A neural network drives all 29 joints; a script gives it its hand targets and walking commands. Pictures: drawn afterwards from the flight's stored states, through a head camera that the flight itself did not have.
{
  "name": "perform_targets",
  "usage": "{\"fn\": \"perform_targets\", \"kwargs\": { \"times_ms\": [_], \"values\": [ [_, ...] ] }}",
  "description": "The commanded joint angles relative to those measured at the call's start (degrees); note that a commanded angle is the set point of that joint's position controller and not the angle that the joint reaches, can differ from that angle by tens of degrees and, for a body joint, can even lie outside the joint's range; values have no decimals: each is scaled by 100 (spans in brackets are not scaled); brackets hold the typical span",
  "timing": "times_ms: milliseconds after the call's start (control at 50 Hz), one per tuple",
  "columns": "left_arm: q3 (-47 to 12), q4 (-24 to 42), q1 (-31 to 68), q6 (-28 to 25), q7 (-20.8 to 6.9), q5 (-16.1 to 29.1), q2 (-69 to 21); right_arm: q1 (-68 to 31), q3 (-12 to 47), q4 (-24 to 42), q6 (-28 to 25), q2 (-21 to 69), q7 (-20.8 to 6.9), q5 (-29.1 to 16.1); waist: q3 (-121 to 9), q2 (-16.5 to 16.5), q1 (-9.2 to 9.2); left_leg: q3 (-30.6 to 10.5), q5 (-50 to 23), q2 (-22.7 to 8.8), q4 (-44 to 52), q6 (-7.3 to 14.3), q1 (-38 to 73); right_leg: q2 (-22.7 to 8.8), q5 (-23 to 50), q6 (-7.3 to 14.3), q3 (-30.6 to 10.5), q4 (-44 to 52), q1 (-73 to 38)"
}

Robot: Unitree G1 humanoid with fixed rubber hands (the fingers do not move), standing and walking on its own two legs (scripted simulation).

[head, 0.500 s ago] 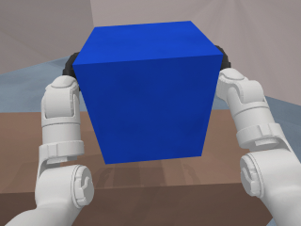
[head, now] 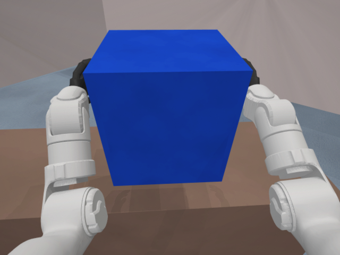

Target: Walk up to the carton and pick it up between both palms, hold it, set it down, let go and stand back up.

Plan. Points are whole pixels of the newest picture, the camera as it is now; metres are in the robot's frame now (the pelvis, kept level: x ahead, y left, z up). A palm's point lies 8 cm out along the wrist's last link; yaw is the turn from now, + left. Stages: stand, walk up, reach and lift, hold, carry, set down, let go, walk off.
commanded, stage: hold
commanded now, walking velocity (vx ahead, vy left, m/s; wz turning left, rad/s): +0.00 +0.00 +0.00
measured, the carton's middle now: (166, 106) +0.41 +0.00 +0.22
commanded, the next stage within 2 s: none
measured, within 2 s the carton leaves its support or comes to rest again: neither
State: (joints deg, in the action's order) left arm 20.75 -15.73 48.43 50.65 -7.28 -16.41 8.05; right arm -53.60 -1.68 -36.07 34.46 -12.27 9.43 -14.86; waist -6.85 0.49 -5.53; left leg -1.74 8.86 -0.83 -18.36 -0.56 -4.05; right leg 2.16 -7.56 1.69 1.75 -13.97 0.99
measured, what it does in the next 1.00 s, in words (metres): stands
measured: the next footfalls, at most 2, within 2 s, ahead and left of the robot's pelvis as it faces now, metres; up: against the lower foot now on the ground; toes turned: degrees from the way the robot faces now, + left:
none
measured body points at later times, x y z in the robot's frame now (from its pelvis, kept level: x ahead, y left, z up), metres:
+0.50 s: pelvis +0.00 +0.00 +0.00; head -0.08 +0.01 +0.44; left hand +0.38 +0.18 +0.29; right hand +0.38 -0.18 +0.29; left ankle +0.02 +0.12 -0.75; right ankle +0.01 -0.10 -0.75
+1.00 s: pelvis +0.00 +0.00 +0.00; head -0.09 +0.01 +0.44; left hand +0.38 +0.18 +0.29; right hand +0.38 -0.18 +0.28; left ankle +0.02 +0.12 -0.75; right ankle +0.01 -0.10 -0.75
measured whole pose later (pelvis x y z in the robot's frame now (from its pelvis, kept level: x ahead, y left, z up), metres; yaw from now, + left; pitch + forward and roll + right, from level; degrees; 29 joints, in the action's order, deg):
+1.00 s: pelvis +0.00 +0.00 +0.00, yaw +0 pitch -6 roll -1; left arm 20.9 -16.4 48.9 50.3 -7.7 -16.8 8.3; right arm -54.3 -2.0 -36.6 34.7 -12.0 9.3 -14.2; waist -6.7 0.7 -5.6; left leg -1.9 8.5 -0.8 -18.1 -0.6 -4.0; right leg 2.3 -7.6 1.8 1.5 -14.1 1.0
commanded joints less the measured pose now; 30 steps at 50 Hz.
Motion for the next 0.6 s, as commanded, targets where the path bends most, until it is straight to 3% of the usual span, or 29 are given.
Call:
{"fn": "perform_targets", "kwargs": {
  "times_ms": [0, 180, 220, 340, 460, 480, 580],
  "values": [
    [-1914, 496, 3709, -344, -953, 1201, -2709, -4144, 1167, 1540, -205, 2777, -988, -815, -1496, -143, 37, 139, -593, 178, 354, 7, -151, 53, 594, -113, -159, 68, -686],
    [-1770, 369, 3714, -347, -1059, 1179, -2561, -4091, 1152, 1378, -185, 2870, -937, -794, -1497, 22, 44, 172, -557, 224, 322, 73, -159, -18, 777, -188, -209, 90, -739],
    [-1845, 375, 3773, -352, -1075, 1182, -2601, -4136, 1124, 1450, -193, 2880, -911, -810, -1513, -144, -41, 168, -591, 221, 307, 39, -188, -7, 785, -175, -205, 79, -729],
    [-1890, 392, 3857, -366, -1082, 1240, -2623, -4115, 1029, 1391, -181, 2808, -925, -793, -1516, -247, -61, 160, -588, 215, 298, -22, -202, 3, 695, -131, -175, 80, -709],
    [-1920, 565, 3654, -377, -1103, 1217, -2605, -4050, 1198, 1649, -227, 2845, -855, -882, -1833, -233, -89, 162, -1167, 262, 135, -41, 36, -7, 1378, -181, -167, -19, -920],
    [-1790, 517, 3648, -364, -1105, 1175, -2551, -4013, 1195, 1592, -200, 2797, -848, -871, -1682, -150, -34, 154, -1144, 257, 150, -41, 1, 17, 1352, -181, -142, -29, -895],
    [-1976, 622, 3718, -332, -1048, 1238, -2705, -4127, 1148, 1710, -211, 2732, -904, -913, -1601, -360, -42, 140, -936, 176, 239, -97, -7, 68, 877, -88, -114, 17, -725]
  ]
}}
